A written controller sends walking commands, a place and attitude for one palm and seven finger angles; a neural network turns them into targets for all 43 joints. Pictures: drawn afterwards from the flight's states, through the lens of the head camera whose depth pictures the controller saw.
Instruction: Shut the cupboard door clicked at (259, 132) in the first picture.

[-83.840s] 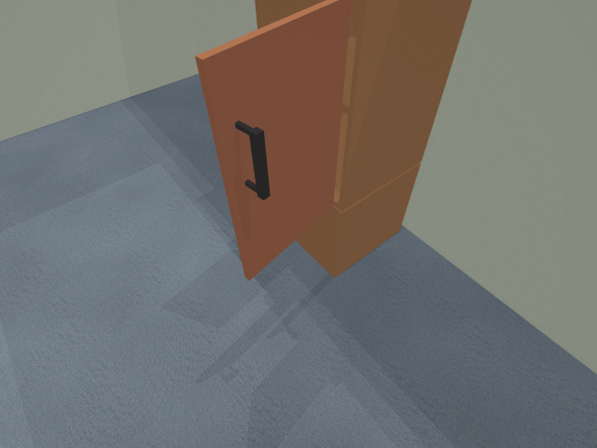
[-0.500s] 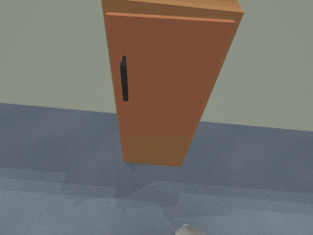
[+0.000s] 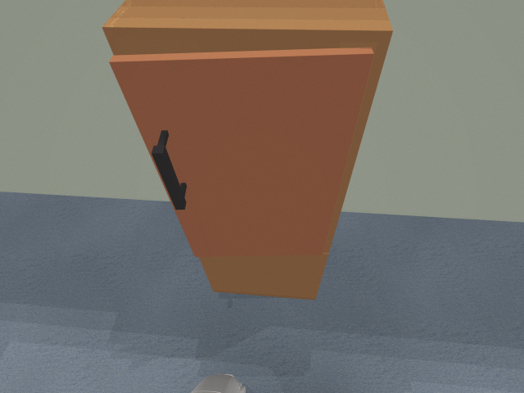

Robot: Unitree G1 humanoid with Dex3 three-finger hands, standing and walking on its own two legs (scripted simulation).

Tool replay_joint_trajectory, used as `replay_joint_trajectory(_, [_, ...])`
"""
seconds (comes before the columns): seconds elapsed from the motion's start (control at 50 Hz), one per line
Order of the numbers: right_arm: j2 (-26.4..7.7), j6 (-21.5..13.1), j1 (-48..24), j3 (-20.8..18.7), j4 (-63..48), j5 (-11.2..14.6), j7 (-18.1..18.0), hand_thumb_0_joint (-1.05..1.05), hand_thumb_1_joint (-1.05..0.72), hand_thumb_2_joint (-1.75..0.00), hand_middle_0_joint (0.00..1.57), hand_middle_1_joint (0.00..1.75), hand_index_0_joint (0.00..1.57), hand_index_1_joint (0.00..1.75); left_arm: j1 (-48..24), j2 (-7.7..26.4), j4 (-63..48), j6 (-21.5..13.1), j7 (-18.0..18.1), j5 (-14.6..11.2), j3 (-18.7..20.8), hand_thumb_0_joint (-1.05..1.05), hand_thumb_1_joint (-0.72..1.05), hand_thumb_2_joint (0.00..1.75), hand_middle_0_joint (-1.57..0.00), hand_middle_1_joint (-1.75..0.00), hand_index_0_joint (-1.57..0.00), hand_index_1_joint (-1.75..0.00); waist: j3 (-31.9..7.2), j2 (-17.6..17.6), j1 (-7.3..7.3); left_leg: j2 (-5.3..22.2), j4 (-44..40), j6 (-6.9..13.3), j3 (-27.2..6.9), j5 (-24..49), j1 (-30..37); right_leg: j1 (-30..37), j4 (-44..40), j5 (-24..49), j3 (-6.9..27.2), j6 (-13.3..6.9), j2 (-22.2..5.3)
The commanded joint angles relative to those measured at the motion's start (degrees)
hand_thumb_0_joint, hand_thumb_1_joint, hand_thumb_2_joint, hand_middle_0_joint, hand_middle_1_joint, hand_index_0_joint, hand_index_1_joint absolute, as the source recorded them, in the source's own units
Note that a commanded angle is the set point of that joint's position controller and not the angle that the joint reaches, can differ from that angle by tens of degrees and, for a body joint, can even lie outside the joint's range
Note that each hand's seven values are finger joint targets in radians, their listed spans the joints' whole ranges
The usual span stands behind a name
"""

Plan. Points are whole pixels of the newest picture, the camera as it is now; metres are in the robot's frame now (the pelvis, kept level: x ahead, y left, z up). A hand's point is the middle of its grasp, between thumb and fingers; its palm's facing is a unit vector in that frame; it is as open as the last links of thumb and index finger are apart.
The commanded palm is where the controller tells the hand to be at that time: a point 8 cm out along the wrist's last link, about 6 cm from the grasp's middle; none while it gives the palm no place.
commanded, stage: come to a stop and stand still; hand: left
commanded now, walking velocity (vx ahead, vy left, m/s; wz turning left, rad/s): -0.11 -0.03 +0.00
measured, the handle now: (172, 172) +0.46 +0.20 +0.04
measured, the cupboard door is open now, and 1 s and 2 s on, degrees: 6 6 6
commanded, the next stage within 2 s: look again from close up in 1.14 s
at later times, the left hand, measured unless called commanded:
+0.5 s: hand out of the picture -0.02 +0.24 -0.18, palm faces +0.03 -0.98 -0.20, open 7.4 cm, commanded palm none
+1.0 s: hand out of the picture -0.03 +0.14 -0.18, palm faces +0.04 -0.98 -0.18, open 7.3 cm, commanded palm none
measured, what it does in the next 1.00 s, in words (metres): steps on the spot: left foot, then right foot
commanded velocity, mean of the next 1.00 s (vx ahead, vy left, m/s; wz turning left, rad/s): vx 0.01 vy -0.06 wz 0.00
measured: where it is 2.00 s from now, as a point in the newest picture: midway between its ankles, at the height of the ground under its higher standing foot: outside the picture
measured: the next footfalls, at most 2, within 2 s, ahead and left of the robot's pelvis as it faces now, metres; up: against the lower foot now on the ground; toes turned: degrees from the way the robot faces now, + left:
left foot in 0.18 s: +0.04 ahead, +0.13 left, +0.00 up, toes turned +5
right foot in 0.60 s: -0.04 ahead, -0.11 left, +0.00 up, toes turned -2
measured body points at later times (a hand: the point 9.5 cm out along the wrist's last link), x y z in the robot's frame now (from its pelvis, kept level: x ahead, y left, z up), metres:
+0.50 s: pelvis -0.02 +0.04 +0.00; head +0.01 +0.06 +0.45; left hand -0.02 +0.29 -0.16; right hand +0.03 -0.20 -0.14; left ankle +0.00 +0.15 -0.74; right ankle -0.08 -0.11 -0.69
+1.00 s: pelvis -0.03 -0.02 +0.00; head -0.03 -0.02 +0.45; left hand -0.03 +0.20 -0.16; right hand -0.08 -0.23 -0.16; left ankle +0.00 +0.15 -0.74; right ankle -0.08 -0.11 -0.74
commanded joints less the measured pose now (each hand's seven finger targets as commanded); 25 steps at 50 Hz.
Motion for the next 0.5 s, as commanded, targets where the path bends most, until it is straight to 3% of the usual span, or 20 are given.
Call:
replay_joint_trajectory(0.0, [-2.3,-0.1,3.1,-0.5,-3.5,-0.1,0.3,0.00,-0.90,-0.90,0.20,0.30,0.20,0.30,3.4,11.3,-3.4,0.0,0.5,0.7,3.1,0.00,0.90,0.90,-0.20,-0.30,-0.20,-0.30,-7.2,-11.8,0.13,1.3,-2.7,0.3,-1.9,0.6,1.9,5.7,-5.7,37.0,10.5,-10.1,-16.9])
replay_joint_trajectory(0.04, [-2.0,-0.5,2.7,-0.5,-4.1,0.1,0.4,0.00,-0.90,-0.90,0.20,0.30,0.20,0.30,2.9,12.0,-3.9,0.2,0.4,1.0,3.3,0.00,0.90,0.90,-0.20,-0.30,-0.20,-0.30,-7.3,-13.3,0.08,1.4,-8.0,0.7,-1.0,0.5,4.4,4.9,-5.2,32.3,10.5,-10.0,-16.3])
replay_joint_trajectory(0.08, [-2.0,-1.2,4.1,-0.3,-4.1,0.1,0.3,0.00,-0.90,-0.90,0.20,0.30,0.20,0.30,2.8,12.6,-4.1,0.4,0.2,1.0,3.4,0.00,0.90,0.90,-0.20,-0.30,-0.20,-0.30,-8.2,-12.3,-0.92,1.4,-18.2,1.1,0.1,4.2,8.1,5.1,-3.0,26.9,10.6,-8.7,-14.9])
replay_joint_trajectory(0.1, [-2.2,-1.5,6.4,-0.2,-3.5,0.0,0.2,0.00,-0.90,-0.90,0.20,0.30,0.20,0.30,2.5,12.5,-4.1,0.7,0.1,0.6,3.3,0.00,0.90,0.90,-0.20,-0.30,-0.20,-0.30,-8.9,-11.7,-1.99,1.4,-26.4,1.2,0.6,10.9,12.9,3.8,-0.7,21.2,9.4,-6.6,-13.2])
replay_joint_trajectory(0.12, [-3.4,-2.2,7.6,-0.1,-3.1,-0.1,0.3,0.00,-0.90,-0.90,0.20,0.30,0.20,0.30,3.5,11.1,-3.9,1.0,0.0,0.1,2.9,0.00,0.90,0.90,-0.20,-0.30,-0.20,-0.30,-9.5,-8.2,-2.40,3.1,-34.9,1.7,-0.4,19.5,19.2,0.4,3.3,13.4,7.8,-3.3,-10.3])
replay_joint_trajectory(0.14, [-7.6,-3.1,6.7,-0.7,-3.7,-0.6,0.2,0.00,-0.90,-0.90,0.20,0.30,0.20,0.30,6.4,7.5,-4.1,1.6,-0.2,-0.2,2.1,0.00,0.90,0.90,-0.20,-0.30,-0.20,-0.30,-9.3,6.6,-1.10,14.2,-39.3,5.0,-13.1,29.5,20.7,-5.2,9.2,-6.3,3.8,1.0,-3.4])
replay_joint_trajectory(0.16, [-11.2,-2.9,4.6,-0.9,-5.5,-1.2,-0.2,0.00,-0.90,-0.90,0.20,0.30,0.20,0.30,6.4,6.4,-4.9,2.0,0.0,-0.5,1.6,0.00,0.90,0.90,-0.20,-0.30,-0.20,-0.30,-5.9,13.6,-1.31,22.5,-42.1,11.2,-19.5,37.0,13.2,-5.5,16.2,-21.0,4.2,2.9,0.5])
replay_joint_trajectory(0.18, [-10.4,-3.0,2.6,-0.6,-6.1,-1.5,-1.0,0.00,-0.90,-0.90,0.20,0.30,0.20,0.30,5.7,7.4,-5.0,2.4,-0.1,-0.2,1.7,0.00,0.90,0.90,-0.20,-0.30,-0.20,-0.30,-4.1,7.1,-1.37,22.6,-43.1,13.8,-19.2,34.0,9.5,-5.1,23.2,-21.5,7.5,2.6,1.1])
replay_joint_trajectory(0.2, [-10.1,-3.2,1.0,-0.3,-5.7,-1.6,-1.7,0.00,-0.90,-0.90,0.20,0.30,0.20,0.30,5.6,7.0,-4.0,3.0,-0.2,0.0,2.0,0.00,0.90,0.90,-0.20,-0.30,-0.20,-0.30,-3.7,11.1,-0.50,20.1,-43.0,12.6,-17.5,33.6,9.8,-7.1,27.7,-18.8,10.1,2.9,1.6])
replay_joint_trajectory(0.22, [-8.7,-3.1,-0.2,0.1,-5.8,-1.4,-2.1,0.00,-0.90,-0.90,0.20,0.30,0.20,0.30,6.0,8.2,-3.1,3.2,-0.5,0.0,2.3,0.00,0.90,0.90,-0.20,-0.30,-0.20,-0.30,-2.7,12.0,-0.02,18.3,-42.6,11.7,-14.6,33.9,10.0,-8.1,30.1,-15.9,11.7,3.2,1.7])
replay_joint_trajectory(0.26, [-6.8,-3.5,-0.8,0.8,-5.7,-1.2,-2.3,0.00,-0.90,-0.90,0.20,0.30,0.20,0.30,7.6,8.3,-1.5,2.9,-1.1,-0.2,2.5,0.00,0.90,0.90,-0.20,-0.30,-0.20,-0.30,-3.4,7.1,0.84,16.6,-41.1,11.6,-10.7,37.0,13.7,-8.9,31.7,-13.0,11.4,3.6,2.0])
replay_joint_trajectory(0.32, [-7.2,-3.6,2.7,0.5,-4.0,-1.0,-2.6,0.00,-0.90,-0.90,0.20,0.30,0.20,0.30,7.4,7.9,-1.2,3.0,-1.5,-0.3,2.4,0.00,0.90,0.90,-0.20,-0.30,-0.20,-0.30,-5.9,5.8,-0.57,17.3,-41.3,12.1,-10.8,35.0,19.5,-9.9,30.6,-12.4,10.7,4.1,1.9])
replay_joint_trajectory(0.34, [-6.9,-3.6,3.7,0.4,-3.5,-0.9,-2.7,0.00,-0.90,-0.90,0.20,0.30,0.20,0.30,6.3,7.8,-1.2,3.0,-1.6,-0.2,2.3,0.00,0.90,0.90,-0.20,-0.30,-0.20,-0.30,-4.7,4.8,-1.21,17.5,-41.5,12.3,-10.9,35.0,19.5,-9.9,29.2,-12.4,10.3,4.1,1.6])
replay_joint_trajectory(0.4, [-7.5,-3.5,7.0,-0.5,-1.6,-1.2,-2.6,0.00,-0.90,-0.90,0.20,0.30,0.20,0.30,4.6,6.2,-1.7,2.9,-1.9,-0.2,1.7,0.00,0.90,0.90,-0.20,-0.30,-0.20,-0.30,-6.4,6.0,-2.72,17.9,-41.1,12.9,-12.1,34.6,23.3,-8.7,22.1,-14.4,8.4,4.0,1.3])
replay_joint_trajectory(0.44, [-7.5,-3.4,8.1,-0.7,-0.6,-1.2,-2.4,0.00,-0.90,-0.90,0.20,0.30,0.20,0.30,3.2,5.6,-1.6,2.8,-1.9,-0.2,1.3,0.00,0.90,0.90,-0.20,-0.30,-0.20,-0.30,-5.5,6.4,-3.52,17.4,-41.4,12.6,-12.2,32.4,21.7,-5.5,17.0,-15.4,7.1,3.4,1.3])
replay_joint_trajectory(0.48, [-8.2,-3.3,7.2,-0.8,-0.1,-1.3,-2.2,0.00,-0.90,-0.90,0.20,0.30,0.20,0.30,5.1,4.7,-0.6,2.6,-1.9,-0.4,1.1,0.00,0.90,0.90,-0.20,-0.30,-0.20,-0.30,-6.6,8.1,-2.55,16.4,-41.5,12.1,-12.2,28.1,20.4,-1.5,11.0,-14.6,5.8,2.9,2.0])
